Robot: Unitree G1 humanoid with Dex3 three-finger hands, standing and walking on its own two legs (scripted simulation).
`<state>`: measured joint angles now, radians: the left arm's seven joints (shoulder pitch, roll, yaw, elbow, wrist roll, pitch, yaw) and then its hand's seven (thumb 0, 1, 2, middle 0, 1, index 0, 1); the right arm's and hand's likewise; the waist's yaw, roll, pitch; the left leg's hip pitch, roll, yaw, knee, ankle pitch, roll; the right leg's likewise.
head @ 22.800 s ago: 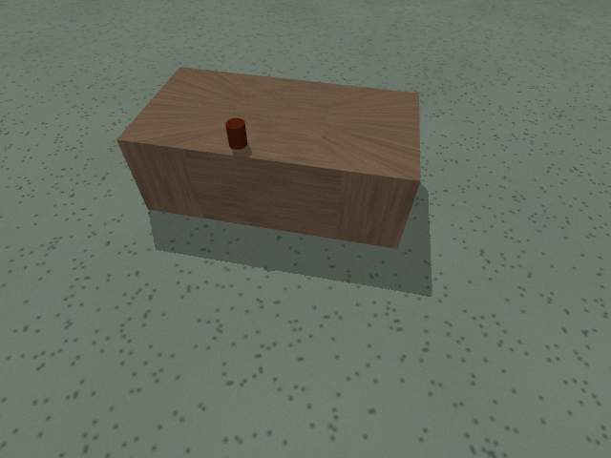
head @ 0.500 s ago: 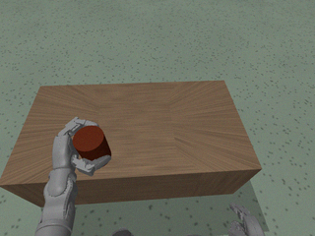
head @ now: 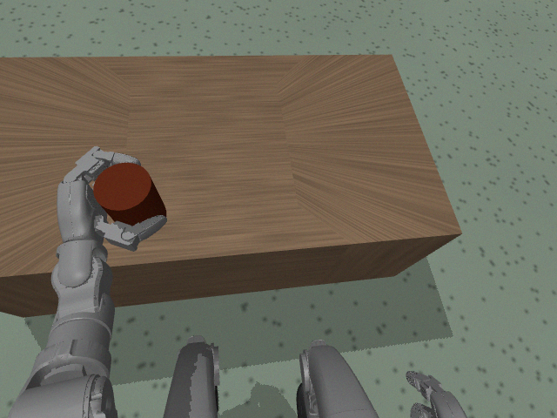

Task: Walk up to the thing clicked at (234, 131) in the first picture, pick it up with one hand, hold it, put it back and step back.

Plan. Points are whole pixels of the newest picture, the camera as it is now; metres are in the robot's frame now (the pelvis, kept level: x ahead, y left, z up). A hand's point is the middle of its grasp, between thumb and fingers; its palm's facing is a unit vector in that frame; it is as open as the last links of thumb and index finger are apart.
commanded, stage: crouch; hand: left
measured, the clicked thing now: (133, 202) +0.41 +0.19 +0.01
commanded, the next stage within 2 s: lower in 0.72 s
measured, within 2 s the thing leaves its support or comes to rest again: rests again in 1.62 s
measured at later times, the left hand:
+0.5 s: hand (141, 204) +0.45 +0.20 -0.08, palm faces +0.15 -0.99 -0.02, open 10.3 cm
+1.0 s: hand (149, 210) +0.46 +0.20 -0.13, palm faces +0.16 -0.99 -0.03, open 10.4 cm
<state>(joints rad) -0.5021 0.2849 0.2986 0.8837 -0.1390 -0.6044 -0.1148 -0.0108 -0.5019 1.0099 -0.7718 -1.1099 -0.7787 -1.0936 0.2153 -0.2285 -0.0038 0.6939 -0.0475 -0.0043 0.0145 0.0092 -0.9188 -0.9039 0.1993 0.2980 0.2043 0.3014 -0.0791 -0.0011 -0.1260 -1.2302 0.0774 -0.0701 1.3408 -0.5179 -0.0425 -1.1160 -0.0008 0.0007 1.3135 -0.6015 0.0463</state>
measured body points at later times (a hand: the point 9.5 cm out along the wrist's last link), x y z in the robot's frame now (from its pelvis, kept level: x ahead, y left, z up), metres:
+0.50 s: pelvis -0.02 +0.00 -0.07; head +0.16 +0.04 +0.34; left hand +0.43 +0.26 -0.07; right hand +0.07 -0.26 -0.19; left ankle +0.05 +0.14 -0.61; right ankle +0.01 -0.15 -0.61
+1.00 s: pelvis -0.03 +0.00 -0.12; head +0.16 +0.04 +0.29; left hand +0.45 +0.26 -0.13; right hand +0.05 -0.26 -0.24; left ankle +0.05 +0.14 -0.61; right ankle +0.01 -0.15 -0.61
